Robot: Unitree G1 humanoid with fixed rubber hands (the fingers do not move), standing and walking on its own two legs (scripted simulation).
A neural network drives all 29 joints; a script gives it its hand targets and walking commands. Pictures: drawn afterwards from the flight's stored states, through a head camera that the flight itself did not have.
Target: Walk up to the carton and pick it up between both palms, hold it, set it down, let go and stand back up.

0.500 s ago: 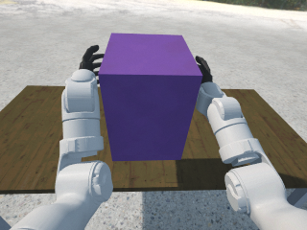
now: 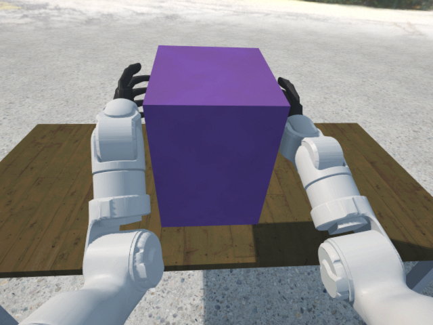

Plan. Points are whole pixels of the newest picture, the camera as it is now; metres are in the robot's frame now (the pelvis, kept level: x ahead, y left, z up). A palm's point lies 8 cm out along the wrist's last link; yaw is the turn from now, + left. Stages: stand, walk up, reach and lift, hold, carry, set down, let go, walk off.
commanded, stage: hold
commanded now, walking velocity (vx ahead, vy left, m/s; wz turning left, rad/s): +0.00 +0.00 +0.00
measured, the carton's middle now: (209, 137) +0.38 +0.01 +0.21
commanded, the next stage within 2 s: none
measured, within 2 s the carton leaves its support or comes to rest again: neither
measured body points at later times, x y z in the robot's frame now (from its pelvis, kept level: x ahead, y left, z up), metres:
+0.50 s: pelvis +0.00 +0.00 +0.00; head -0.08 +0.02 +0.44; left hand +0.38 +0.16 +0.29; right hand +0.38 -0.13 +0.26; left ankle +0.01 +0.12 -0.75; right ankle +0.02 -0.10 -0.75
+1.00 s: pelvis +0.00 +0.00 +0.00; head -0.08 +0.02 +0.44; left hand +0.38 +0.15 +0.30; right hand +0.38 -0.13 +0.27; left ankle +0.02 +0.12 -0.75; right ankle +0.02 -0.10 -0.75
